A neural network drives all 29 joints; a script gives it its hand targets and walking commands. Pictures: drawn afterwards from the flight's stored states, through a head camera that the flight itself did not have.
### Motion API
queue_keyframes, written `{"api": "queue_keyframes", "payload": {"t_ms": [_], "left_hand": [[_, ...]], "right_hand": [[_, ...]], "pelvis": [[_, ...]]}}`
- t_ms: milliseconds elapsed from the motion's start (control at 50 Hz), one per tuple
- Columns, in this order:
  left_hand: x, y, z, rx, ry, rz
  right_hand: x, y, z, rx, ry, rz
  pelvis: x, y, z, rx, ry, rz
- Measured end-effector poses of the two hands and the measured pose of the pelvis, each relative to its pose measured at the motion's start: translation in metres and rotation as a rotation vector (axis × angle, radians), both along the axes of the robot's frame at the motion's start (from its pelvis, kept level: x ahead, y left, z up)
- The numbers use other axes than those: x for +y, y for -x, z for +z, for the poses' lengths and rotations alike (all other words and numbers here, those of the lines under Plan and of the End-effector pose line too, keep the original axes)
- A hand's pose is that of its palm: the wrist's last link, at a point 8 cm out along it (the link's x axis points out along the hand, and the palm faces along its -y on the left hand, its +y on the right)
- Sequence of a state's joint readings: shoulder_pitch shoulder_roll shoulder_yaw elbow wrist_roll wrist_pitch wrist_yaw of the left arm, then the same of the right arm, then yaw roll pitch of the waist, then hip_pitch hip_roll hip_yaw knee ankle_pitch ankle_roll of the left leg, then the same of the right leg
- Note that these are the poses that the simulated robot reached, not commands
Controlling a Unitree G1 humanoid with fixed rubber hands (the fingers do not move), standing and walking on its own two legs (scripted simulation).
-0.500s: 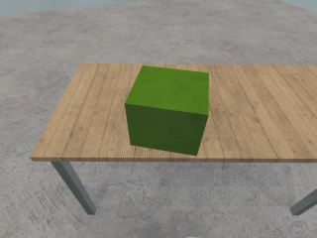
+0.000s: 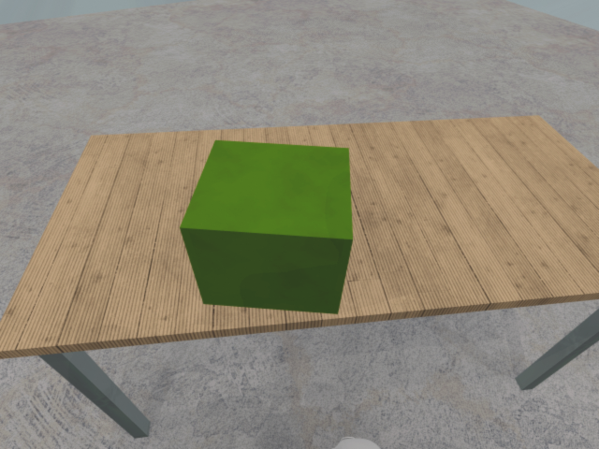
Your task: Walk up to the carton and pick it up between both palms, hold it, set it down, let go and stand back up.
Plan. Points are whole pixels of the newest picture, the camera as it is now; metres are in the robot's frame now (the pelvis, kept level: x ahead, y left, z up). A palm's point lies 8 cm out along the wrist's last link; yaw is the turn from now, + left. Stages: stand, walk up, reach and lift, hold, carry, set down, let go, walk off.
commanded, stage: stand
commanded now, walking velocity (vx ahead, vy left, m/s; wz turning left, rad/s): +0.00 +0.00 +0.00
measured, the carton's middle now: (275, 226) +0.48 +0.02 +0.00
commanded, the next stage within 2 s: none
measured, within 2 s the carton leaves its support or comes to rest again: neither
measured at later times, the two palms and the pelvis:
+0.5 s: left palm out of the picture +0.12 +0.22 -0.16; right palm (450, 399) +0.22 -0.25 -0.13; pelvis +0.10 -0.01 -0.02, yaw +2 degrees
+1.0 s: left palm (123, 445) +0.18 +0.24 -0.12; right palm (462, 423) +0.18 -0.26 -0.13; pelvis +0.10 -0.01 +0.00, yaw +1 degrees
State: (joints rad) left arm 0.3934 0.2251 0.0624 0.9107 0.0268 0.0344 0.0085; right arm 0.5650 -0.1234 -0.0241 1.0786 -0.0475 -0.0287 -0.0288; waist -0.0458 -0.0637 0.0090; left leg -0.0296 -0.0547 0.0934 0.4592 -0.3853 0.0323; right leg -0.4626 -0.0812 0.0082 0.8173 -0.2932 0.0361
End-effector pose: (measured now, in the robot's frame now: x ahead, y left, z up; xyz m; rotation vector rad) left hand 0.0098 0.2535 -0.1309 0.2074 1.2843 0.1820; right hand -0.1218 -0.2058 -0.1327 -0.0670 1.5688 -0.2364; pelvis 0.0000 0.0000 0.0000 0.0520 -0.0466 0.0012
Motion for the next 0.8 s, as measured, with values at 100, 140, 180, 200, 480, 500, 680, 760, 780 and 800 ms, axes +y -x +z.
{"api": "queue_keyframes", "payload": {"t_ms": [100, 140, 180, 200, 480, 500, 680, 760, 780, 800], "left_hand": [[-0.03, -0.034, -0.004, -0.027, -0.024, 0.002], [-0.039, -0.043, -0.003, -0.05, -0.022, 0.023], [-0.046, -0.049, -0.001, -0.046, -0.017, 0.045], [-0.049, -0.051, 0.001, -0.042, -0.014, 0.051], [-0.039, -0.102, -0.026, -0.019, 0.058, 0.066], [-0.035, -0.109, -0.028, -0.021, 0.06, 0.065], [-0.015, -0.156, -0.008, -0.112, 0.003, 0.028], [-0.016, -0.157, 0.004, -0.139, -0.024, 0.01], [-0.016, -0.156, 0.007, -0.143, -0.03, 0.009], [-0.015, -0.155, 0.01, -0.146, -0.035, 0.008]], "right_hand": [[-0.033, -0.06, -0.025, -0.023, -0.015, 0.06], [-0.043, -0.091, -0.028, -0.051, -0.015, 0.099], [-0.052, -0.125, -0.027, -0.089, -0.007, 0.131], [-0.056, -0.143, -0.026, -0.115, -0.002, 0.143], [-0.052, -0.332, -0.003, -0.426, 0.093, 0.248], [-0.047, -0.337, 0.0, -0.429, 0.091, 0.257], [-0.033, -0.354, 0.002, -0.454, 0.047, 0.269], [-0.038, -0.352, -0.008, -0.455, 0.013, 0.258], [-0.039, -0.35, -0.009, -0.453, 0.007, 0.25], [-0.04, -0.348, -0.009, -0.451, 0.004, 0.24]], "pelvis": [[-0.018, -0.029, -0.014, -0.016, 0.055, 0.005], [-0.023, -0.038, -0.014, -0.019, 0.043, 0.003], [-0.026, -0.047, -0.011, -0.023, 0.037, -0.002], [-0.027, -0.052, -0.009, -0.025, 0.041, 0.001], [-0.015, -0.103, -0.018, -0.032, 0.068, 0.033], [-0.014, -0.104, -0.018, -0.034, 0.047, 0.031], [-0.016, -0.106, -0.011, 0.001, 0.048, 0.024], [-0.019, -0.101, -0.011, -0.023, 0.075, 0.028], [-0.019, -0.102, -0.011, -0.024, 0.072, 0.027], [-0.018, -0.102, -0.01, -0.023, 0.068, 0.023]]}}
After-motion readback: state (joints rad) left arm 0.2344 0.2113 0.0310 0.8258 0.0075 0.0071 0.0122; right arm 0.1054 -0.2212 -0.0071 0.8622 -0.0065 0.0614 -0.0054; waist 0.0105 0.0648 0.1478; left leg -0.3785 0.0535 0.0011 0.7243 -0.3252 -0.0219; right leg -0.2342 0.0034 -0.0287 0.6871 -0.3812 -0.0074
